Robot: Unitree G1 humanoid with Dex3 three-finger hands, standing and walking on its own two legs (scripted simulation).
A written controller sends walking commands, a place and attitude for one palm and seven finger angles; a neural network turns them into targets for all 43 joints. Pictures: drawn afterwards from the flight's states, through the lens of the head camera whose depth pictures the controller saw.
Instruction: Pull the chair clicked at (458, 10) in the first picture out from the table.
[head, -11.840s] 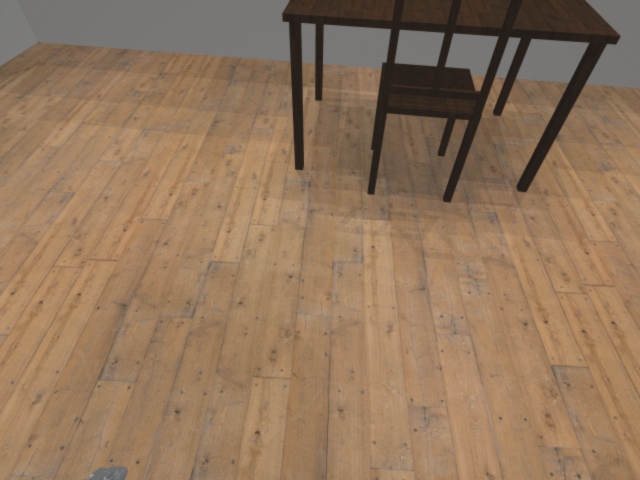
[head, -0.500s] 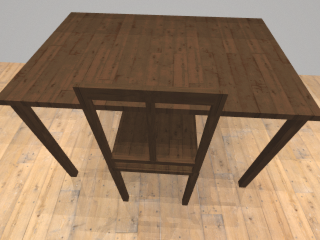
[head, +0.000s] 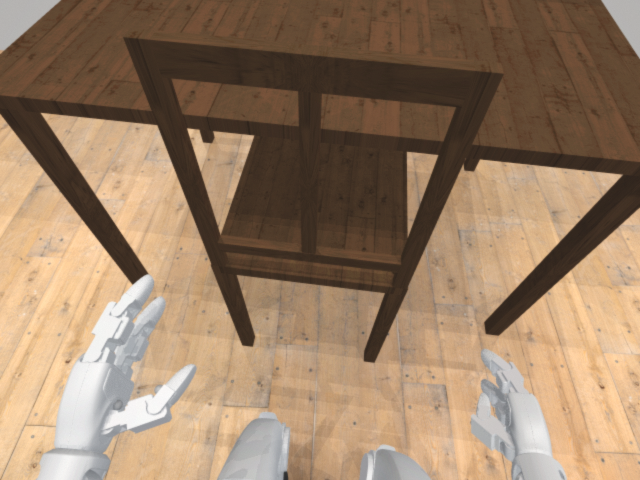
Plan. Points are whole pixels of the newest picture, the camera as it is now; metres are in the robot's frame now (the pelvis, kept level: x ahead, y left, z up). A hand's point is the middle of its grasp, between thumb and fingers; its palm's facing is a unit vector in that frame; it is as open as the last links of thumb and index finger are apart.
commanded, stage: raise the hand toward the chair's back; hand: left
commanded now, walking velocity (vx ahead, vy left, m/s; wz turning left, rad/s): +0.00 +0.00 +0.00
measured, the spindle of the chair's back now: (309, 187) +0.50 +0.07 +0.04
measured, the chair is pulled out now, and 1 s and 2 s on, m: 0.00 0.00 0.00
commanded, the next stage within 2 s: aim the fingers beside a spindle in 1.52 s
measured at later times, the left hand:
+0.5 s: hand (151, 353) +0.23 +0.21 +0.05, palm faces -0.02 -1.00 -0.05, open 14.9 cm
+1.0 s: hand (125, 326) +0.26 +0.24 +0.07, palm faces -0.02 -1.00 -0.07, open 16.9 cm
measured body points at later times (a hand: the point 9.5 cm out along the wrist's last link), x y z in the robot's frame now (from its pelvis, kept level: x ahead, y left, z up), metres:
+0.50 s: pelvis +0.01 +0.03 +0.02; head +0.09 +0.04 +0.46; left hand +0.23 +0.27 +0.06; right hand +0.18 -0.23 -0.06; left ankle +0.07 +0.12 -0.64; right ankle +0.01 -0.06 -0.64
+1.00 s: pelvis +0.01 +0.05 +0.03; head +0.09 +0.06 +0.47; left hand +0.25 +0.30 +0.07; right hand +0.18 -0.19 -0.05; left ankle +0.07 +0.12 -0.64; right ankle +0.01 -0.06 -0.64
